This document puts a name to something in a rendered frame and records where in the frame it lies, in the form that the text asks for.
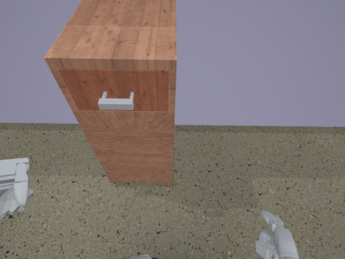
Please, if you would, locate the drawer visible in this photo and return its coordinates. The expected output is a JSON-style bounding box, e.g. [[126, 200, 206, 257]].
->
[[59, 69, 169, 111]]

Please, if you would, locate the robot right hand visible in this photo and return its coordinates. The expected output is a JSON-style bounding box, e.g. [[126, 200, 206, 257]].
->
[[256, 210, 299, 259]]

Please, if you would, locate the cabinet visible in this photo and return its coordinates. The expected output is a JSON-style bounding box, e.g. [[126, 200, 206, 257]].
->
[[44, 0, 177, 183]]

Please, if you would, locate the robot left hand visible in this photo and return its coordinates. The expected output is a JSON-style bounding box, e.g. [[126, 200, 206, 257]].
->
[[0, 158, 33, 220]]

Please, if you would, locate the handle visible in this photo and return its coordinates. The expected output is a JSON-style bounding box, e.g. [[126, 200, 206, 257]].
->
[[98, 92, 134, 110]]

